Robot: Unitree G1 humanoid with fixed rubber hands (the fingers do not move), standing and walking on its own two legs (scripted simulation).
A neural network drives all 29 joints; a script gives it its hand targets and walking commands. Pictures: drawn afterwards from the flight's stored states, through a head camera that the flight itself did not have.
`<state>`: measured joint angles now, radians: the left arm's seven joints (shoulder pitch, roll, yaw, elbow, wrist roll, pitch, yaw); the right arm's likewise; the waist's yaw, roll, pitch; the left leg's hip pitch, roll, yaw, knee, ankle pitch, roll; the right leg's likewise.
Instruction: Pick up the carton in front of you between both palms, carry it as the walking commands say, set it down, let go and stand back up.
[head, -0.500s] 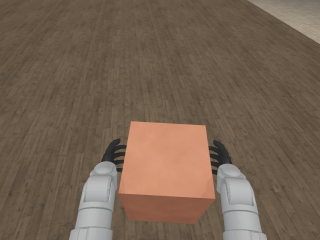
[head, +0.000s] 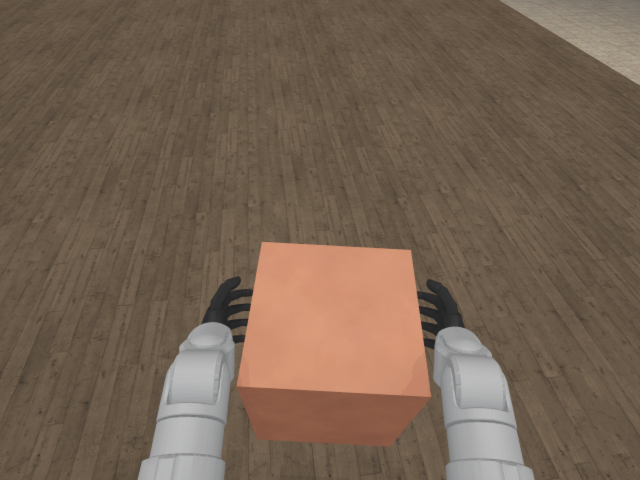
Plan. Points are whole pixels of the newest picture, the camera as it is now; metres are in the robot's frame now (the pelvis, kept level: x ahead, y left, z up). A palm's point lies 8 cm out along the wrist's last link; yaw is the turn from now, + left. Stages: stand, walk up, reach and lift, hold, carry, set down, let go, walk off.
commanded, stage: carry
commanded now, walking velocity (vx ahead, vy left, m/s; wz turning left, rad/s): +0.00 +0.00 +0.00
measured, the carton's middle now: (329, 350) +0.31 +0.00 -0.05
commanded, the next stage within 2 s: hold in 0.24 s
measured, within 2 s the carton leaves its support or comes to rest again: neither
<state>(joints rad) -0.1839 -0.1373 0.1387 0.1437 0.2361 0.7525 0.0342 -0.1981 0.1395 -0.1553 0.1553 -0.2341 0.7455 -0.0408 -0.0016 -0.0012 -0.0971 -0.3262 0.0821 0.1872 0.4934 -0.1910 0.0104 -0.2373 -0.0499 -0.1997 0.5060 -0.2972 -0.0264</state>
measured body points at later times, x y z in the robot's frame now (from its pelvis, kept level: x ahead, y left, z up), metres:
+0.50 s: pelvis -0.02 +0.01 +0.01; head -0.05 +0.01 +0.46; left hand +0.29 +0.11 +0.04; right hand +0.25 -0.18 +0.04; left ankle +0.04 +0.13 -0.74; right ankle -0.02 -0.09 -0.74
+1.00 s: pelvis -0.03 +0.04 +0.00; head -0.08 +0.06 +0.45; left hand +0.29 +0.15 +0.04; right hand +0.24 -0.15 +0.05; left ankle +0.04 +0.13 -0.74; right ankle -0.02 -0.09 -0.74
